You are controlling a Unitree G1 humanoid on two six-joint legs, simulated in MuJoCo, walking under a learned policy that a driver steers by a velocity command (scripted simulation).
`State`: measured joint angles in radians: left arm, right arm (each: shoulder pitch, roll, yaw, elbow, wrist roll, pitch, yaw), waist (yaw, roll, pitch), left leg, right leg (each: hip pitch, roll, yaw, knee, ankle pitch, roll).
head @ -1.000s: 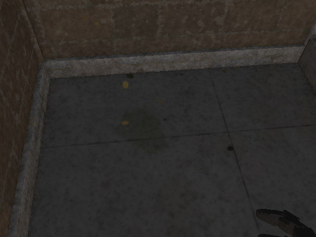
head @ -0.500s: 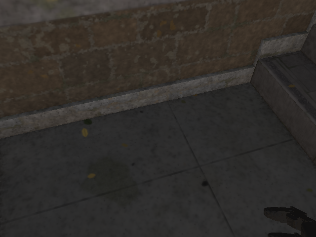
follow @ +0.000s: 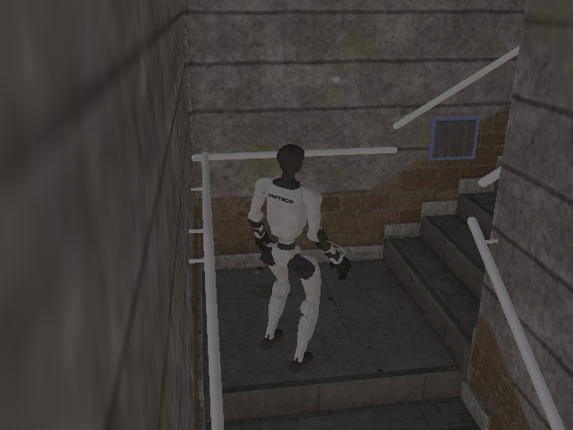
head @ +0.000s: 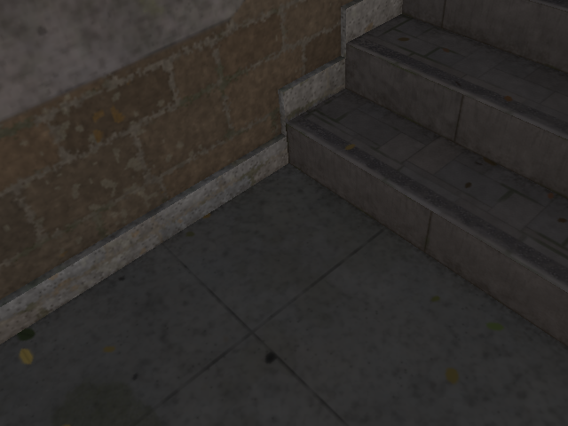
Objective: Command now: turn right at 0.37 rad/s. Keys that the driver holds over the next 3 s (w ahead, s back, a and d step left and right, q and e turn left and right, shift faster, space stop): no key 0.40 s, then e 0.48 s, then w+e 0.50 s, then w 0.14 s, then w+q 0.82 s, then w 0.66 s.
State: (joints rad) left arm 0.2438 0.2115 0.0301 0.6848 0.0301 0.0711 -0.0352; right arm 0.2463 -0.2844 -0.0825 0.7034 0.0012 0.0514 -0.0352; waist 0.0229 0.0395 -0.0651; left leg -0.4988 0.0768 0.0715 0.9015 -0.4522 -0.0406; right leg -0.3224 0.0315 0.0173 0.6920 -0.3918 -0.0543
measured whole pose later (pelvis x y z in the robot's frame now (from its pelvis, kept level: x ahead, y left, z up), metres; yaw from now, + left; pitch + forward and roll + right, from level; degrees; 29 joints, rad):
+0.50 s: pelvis +0.08 +0.01 +0.01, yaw -4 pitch +1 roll +1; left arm 0.23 0.22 0.03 0.95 0.00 0.04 0.02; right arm 0.21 -0.21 -0.01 0.85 0.01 0.00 -0.05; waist 0.01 -0.02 -0.02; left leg -0.24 0.02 0.04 0.52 -0.30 -0.01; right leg -0.11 0.06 0.09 0.47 -0.38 -0.05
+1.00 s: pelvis +0.11 +0.00 +0.01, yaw -19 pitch +3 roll -1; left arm 0.30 0.25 0.06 0.93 0.04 0.04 0.00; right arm 0.12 -0.25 -0.03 0.77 0.01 0.02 -0.03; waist 0.03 -0.02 0.02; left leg -0.47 0.02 0.00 0.80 -0.44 -0.02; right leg -0.13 0.12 0.18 0.50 -0.40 -0.07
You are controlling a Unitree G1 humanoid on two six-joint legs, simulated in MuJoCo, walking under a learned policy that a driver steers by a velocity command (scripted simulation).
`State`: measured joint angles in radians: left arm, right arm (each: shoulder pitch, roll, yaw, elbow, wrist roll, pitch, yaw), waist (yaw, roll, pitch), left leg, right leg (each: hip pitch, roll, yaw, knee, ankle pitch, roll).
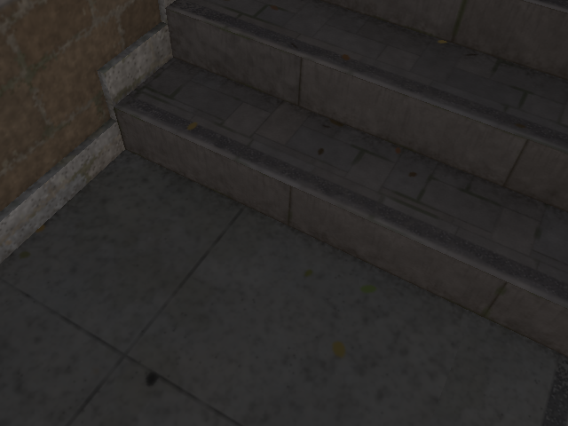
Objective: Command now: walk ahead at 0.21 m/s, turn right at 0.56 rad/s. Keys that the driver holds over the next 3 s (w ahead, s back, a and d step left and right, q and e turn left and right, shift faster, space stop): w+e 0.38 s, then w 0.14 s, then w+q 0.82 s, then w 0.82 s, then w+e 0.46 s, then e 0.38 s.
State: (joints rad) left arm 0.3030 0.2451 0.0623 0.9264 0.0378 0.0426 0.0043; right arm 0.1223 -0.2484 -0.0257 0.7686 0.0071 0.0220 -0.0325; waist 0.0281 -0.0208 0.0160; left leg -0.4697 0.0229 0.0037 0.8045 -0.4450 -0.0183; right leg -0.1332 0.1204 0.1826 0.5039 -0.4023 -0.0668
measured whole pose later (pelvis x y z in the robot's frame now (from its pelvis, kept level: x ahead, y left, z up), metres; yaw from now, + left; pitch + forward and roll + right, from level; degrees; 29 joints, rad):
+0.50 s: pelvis +0.20 -0.04 -0.02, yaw -17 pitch +1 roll +0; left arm 0.07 0.24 0.05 0.82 0.04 -0.02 -0.08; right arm 0.45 -0.21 -0.03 0.95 -0.02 -0.07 0.00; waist -0.02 0.02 0.06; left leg -0.02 0.14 0.24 0.70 -0.53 -0.02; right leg -0.50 0.04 -0.09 0.67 -0.22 -0.13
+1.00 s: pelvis +0.48 -0.11 -0.01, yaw -8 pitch +1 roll -2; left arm 0.39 0.20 0.02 1.01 0.03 -0.10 0.03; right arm 0.10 -0.22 -0.03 0.83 -0.04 -0.05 0.05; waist 0.02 0.01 0.05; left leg -0.49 -0.02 0.11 0.57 -0.11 0.15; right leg 0.12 0.03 -0.22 0.40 -0.47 -0.03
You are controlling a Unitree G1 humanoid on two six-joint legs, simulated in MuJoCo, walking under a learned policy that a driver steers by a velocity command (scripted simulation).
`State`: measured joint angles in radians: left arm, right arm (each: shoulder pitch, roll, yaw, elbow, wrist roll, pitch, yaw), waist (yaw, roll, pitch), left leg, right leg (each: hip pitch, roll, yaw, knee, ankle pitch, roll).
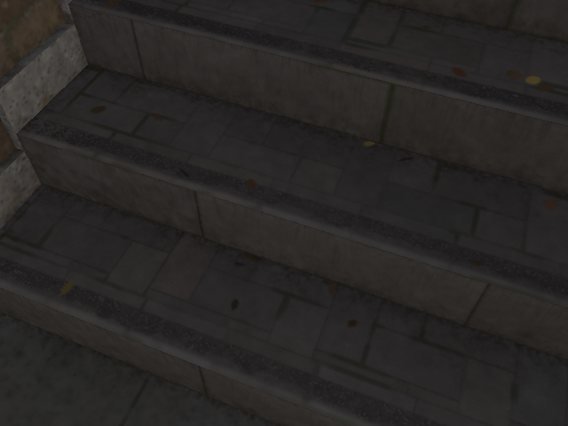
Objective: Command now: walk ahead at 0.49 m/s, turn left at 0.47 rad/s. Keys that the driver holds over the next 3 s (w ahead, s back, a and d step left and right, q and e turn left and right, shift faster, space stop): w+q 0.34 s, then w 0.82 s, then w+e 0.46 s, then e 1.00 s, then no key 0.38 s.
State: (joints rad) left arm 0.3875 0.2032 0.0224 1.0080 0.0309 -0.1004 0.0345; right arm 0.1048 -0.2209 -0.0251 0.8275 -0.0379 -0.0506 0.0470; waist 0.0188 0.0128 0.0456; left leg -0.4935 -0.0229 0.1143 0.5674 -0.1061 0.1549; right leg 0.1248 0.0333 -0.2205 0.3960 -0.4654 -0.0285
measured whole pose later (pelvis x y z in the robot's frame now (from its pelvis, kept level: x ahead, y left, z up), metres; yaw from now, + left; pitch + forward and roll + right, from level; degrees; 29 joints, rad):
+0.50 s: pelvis +0.25 +0.01 +0.03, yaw +18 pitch +4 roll -1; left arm 0.02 0.18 -0.03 0.60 0.06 -0.02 0.03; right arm 0.50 -0.25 -0.04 0.93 -0.03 -0.09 -0.02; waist -0.04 -0.01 -0.03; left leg -0.05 -0.12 -0.21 0.32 -0.31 0.11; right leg -1.23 -0.03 -0.03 2.00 -0.60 -0.04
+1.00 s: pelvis +0.54 +0.03 +0.20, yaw +19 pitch +3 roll +1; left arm 0.48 0.16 0.04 0.96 0.02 -0.11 0.03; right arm 0.04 -0.15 0.01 0.63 -0.04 -0.05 0.04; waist 0.07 0.04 0.02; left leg -0.92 0.04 0.03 1.09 0.00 0.06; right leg -0.14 0.06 -0.05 0.33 -0.25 -0.08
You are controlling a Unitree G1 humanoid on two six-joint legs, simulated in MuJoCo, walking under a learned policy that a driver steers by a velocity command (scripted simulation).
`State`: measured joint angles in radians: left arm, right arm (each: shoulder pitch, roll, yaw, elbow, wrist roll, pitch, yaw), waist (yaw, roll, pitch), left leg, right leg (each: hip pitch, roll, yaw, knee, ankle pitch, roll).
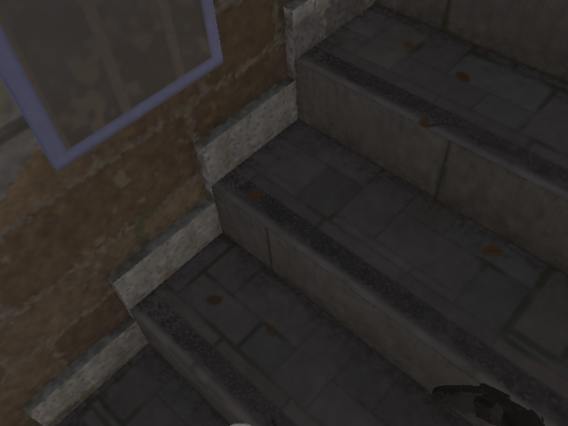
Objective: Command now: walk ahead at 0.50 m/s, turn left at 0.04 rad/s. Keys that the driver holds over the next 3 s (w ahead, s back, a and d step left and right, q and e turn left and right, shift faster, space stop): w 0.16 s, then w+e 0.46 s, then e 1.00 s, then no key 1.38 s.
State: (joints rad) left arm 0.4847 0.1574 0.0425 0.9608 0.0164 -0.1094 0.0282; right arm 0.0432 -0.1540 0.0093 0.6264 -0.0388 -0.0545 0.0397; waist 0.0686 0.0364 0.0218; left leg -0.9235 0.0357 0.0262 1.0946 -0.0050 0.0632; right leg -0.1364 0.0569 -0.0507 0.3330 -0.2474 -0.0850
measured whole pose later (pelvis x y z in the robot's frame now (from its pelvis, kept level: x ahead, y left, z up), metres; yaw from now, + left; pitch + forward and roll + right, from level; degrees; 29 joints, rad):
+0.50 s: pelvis +0.31 +0.06 +0.09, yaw -9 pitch +1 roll +1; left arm 0.15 0.29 0.08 0.74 0.02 -0.04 0.00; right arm 0.16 -0.21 -0.05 0.80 -0.06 -0.02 -0.11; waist 0.02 -0.03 0.08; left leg -0.69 0.08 0.23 1.00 -0.32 0.10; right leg -0.72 0.05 0.11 1.92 -0.06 -0.04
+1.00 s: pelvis +0.46 -0.04 +0.17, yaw -25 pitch +0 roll -1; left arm -0.04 0.12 0.04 0.49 0.01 0.08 0.00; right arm 0.47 -0.16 -0.05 0.89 -0.04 -0.08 -0.07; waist -0.06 0.01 0.07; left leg 0.00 0.23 0.44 0.33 -0.26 -0.06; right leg -1.03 -0.13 -0.06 1.59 -0.63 -0.10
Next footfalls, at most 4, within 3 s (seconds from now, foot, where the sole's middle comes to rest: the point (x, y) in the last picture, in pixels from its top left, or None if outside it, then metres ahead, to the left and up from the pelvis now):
0.30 left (270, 382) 0.49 0.13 -0.61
1.02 right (472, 312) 0.57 -0.25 -0.43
1.60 left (389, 238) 0.74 -0.11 -0.43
1.98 right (473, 298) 0.60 -0.26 -0.43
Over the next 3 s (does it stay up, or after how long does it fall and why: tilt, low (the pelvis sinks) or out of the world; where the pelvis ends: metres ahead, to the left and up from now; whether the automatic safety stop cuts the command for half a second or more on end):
stays up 0.65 -0.15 0.35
